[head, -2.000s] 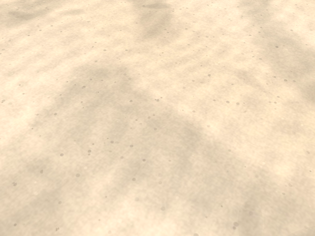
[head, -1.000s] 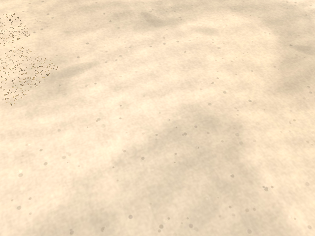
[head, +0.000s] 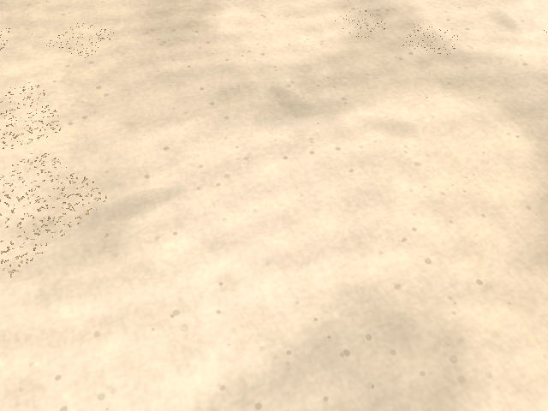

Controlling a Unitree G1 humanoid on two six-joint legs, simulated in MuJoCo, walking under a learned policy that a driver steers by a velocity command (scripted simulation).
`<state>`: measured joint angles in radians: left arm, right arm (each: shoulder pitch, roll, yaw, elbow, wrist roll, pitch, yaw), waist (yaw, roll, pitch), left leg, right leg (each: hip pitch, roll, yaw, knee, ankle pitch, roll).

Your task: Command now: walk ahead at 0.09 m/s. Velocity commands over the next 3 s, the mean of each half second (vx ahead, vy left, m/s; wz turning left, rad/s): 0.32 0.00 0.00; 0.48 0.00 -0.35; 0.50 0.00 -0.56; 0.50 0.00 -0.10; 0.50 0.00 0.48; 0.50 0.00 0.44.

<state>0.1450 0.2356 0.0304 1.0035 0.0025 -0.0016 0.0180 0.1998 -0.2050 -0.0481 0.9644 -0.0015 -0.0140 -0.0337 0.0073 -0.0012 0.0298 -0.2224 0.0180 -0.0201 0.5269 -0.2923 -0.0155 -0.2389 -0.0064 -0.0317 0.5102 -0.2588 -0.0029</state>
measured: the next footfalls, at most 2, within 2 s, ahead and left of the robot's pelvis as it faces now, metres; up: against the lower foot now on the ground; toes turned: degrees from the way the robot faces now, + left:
left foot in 0.64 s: +0.41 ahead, +0.13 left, +0.00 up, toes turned -1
right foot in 1.20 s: +0.63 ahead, -0.20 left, +0.00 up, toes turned -25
